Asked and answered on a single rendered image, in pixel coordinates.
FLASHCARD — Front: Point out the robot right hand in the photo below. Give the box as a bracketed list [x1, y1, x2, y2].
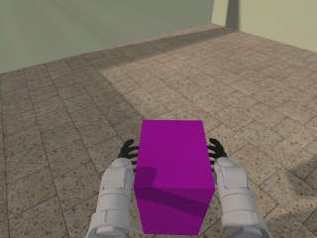
[207, 138, 228, 173]

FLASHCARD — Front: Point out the robot left hand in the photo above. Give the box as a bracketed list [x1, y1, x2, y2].
[118, 139, 140, 173]

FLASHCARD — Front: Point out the robot left forearm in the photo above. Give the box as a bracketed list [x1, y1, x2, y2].
[85, 158, 134, 238]

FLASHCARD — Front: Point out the carton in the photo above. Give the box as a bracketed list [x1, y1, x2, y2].
[134, 120, 216, 236]

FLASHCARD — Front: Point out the robot right forearm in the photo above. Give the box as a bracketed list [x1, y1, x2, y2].
[213, 157, 272, 238]

